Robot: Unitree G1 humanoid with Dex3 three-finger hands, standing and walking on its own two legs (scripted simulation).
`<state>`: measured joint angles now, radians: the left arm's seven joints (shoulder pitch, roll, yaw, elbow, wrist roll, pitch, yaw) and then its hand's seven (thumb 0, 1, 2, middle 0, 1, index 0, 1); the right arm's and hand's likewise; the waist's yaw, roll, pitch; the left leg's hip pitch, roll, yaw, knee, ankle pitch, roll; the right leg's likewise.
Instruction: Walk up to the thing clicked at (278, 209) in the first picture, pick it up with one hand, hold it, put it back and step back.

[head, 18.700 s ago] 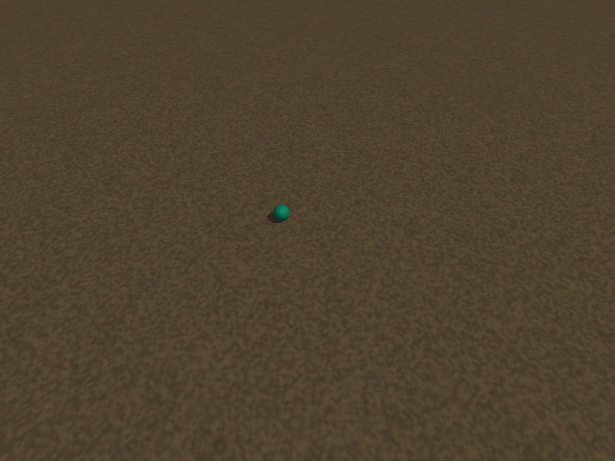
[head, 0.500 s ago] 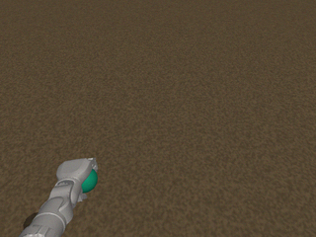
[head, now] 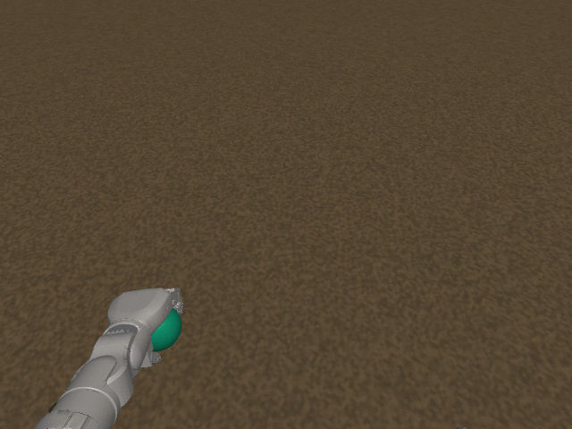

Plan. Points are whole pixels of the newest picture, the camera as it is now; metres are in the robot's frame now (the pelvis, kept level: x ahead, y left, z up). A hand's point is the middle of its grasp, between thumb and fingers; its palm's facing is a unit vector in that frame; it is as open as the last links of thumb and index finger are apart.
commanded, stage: hold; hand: left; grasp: from above
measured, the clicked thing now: (157, 327) +0.32 +0.22 -0.08
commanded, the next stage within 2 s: crouch in 1.42 s
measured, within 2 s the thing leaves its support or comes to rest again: neither
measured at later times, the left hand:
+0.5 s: hand (149, 345) +0.28 +0.22 -0.05, palm faces -0.47 -0.06 -0.88, open 9.9 cm
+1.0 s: hand (145, 352) +0.27 +0.21 -0.03, palm faces -0.47 -0.06 -0.88, open 9.9 cm
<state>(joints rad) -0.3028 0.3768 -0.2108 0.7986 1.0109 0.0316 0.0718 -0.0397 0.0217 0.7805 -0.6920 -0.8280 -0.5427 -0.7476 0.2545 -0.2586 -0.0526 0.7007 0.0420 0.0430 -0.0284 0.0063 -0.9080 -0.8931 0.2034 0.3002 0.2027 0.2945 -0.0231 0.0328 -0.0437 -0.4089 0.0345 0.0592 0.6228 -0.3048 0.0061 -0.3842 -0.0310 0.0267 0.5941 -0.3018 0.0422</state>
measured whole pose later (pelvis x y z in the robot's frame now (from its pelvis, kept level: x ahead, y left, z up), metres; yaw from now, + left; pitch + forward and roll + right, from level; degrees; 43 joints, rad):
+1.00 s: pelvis -0.02 -0.01 +0.01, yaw +0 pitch +0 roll +0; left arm -0.22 0.39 -0.22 0.63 1.00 0.01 -0.04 -0.04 0.01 0.82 -0.64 -0.94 -0.50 -0.82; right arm 0.19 -0.26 -0.03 0.66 0.06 0.08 -0.05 0.01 -0.91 -0.90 0.20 0.30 0.20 0.29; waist 0.01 0.05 0.00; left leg -0.27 0.03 0.06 0.48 -0.22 0.00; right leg -0.26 -0.03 0.02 0.49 -0.24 0.03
